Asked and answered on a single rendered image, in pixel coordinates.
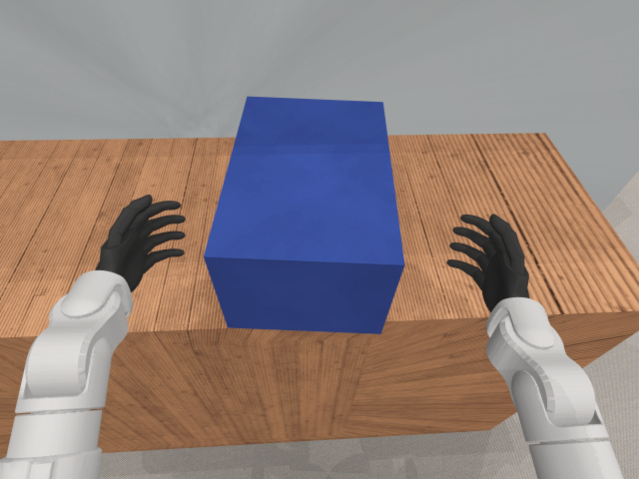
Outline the carton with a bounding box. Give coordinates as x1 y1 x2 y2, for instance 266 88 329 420
204 97 404 334

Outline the left robot hand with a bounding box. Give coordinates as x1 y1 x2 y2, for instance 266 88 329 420
95 195 186 292

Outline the robot left forearm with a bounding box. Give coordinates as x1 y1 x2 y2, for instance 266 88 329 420
0 270 133 479

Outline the pedestal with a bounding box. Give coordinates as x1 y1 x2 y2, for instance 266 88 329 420
0 133 639 459

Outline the robot right forearm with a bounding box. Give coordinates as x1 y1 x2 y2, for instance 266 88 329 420
486 297 624 479

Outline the right robot hand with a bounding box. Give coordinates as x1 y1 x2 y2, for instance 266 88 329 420
447 214 530 312

